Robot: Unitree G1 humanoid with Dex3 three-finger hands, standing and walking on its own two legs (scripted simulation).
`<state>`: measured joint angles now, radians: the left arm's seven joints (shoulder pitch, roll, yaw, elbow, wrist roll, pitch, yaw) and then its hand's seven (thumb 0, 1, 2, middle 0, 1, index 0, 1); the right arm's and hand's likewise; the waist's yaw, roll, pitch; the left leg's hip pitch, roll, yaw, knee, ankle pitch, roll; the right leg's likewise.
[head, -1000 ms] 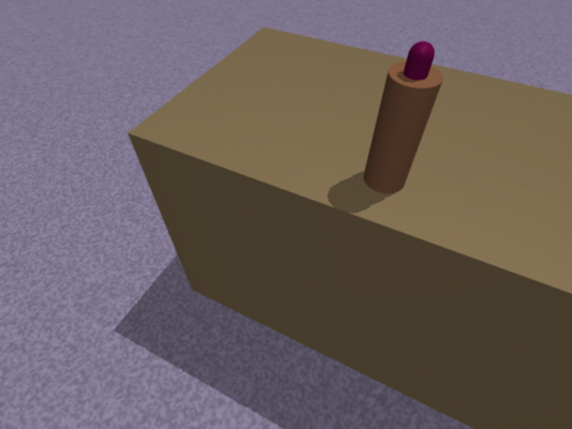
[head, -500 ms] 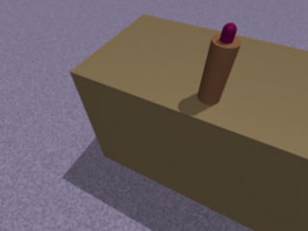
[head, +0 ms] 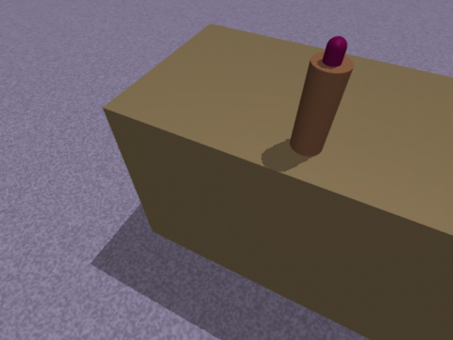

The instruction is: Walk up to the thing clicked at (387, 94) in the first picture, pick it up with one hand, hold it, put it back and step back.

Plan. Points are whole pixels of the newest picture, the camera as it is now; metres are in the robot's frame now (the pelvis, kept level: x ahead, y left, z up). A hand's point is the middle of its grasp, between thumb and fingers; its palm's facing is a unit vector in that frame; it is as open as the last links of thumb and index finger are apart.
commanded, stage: stand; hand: left
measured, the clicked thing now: (320, 100) +0.58 -0.20 +0.10
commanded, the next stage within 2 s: walk up in 0.12 s
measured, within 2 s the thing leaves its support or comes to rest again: neither
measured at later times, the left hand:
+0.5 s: hand out of the picture +0.13 +0.17 -0.17, palm faces -0.24 -0.90 -0.36, open 7.4 cm
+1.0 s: hand (227, 304) +0.23 +0.01 -0.17, palm faces -0.37 -0.86 -0.35, open 7.4 cm
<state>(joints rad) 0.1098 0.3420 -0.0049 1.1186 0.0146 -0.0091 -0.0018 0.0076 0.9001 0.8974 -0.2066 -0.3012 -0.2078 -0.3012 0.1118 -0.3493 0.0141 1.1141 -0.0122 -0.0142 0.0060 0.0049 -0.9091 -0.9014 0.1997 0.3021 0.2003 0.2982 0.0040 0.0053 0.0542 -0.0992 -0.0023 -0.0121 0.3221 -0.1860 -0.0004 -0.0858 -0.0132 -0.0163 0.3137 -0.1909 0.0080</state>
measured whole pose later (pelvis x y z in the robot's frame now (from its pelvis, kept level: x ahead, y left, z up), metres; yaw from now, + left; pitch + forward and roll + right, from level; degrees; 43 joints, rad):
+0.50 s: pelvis +0.00 -0.11 -0.04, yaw -11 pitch -3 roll +0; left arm 0.21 0.45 0.12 0.85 0.06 0.08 -0.12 0.01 0.90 0.90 -0.20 -0.30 -0.20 -0.30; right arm 0.23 -0.50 -0.12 0.92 -0.05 -0.04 -0.05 0.00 -0.90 -0.90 0.20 0.30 0.20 0.30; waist 0.00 -0.01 0.16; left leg -0.21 0.25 0.08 0.72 -0.42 -0.04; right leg -0.37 -0.07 0.03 0.73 -0.31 0.04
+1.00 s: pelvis +0.06 -0.21 -0.02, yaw -20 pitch -2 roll +0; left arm 0.24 0.42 0.05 0.82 0.01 0.03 -0.03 0.01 0.90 0.90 -0.21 -0.30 -0.21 -0.30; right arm 0.29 -0.37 -0.03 0.85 -0.04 -0.06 0.00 0.01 -0.90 -0.90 0.21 0.30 0.21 0.30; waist -0.02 -0.04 0.11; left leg -0.24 0.08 0.10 0.61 -0.32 -0.01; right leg -0.38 0.01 0.08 0.88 -0.47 -0.01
